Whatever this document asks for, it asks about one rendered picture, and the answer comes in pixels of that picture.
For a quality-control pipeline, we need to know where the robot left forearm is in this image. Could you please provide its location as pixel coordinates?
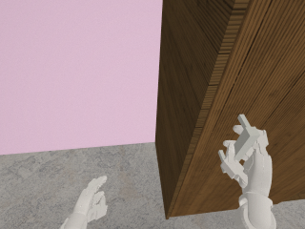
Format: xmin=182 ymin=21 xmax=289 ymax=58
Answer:
xmin=59 ymin=213 xmax=88 ymax=229

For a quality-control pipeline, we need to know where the robot right hand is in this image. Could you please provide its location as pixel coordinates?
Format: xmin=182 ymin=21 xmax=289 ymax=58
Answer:
xmin=221 ymin=125 xmax=273 ymax=197

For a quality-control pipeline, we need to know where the robot right forearm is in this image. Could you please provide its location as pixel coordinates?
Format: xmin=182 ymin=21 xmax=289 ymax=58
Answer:
xmin=234 ymin=192 xmax=276 ymax=229

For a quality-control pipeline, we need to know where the handle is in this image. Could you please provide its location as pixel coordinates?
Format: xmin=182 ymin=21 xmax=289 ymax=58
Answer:
xmin=218 ymin=114 xmax=260 ymax=174

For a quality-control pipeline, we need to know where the robot left hand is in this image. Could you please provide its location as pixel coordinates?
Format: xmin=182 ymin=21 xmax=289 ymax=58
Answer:
xmin=71 ymin=176 xmax=108 ymax=222

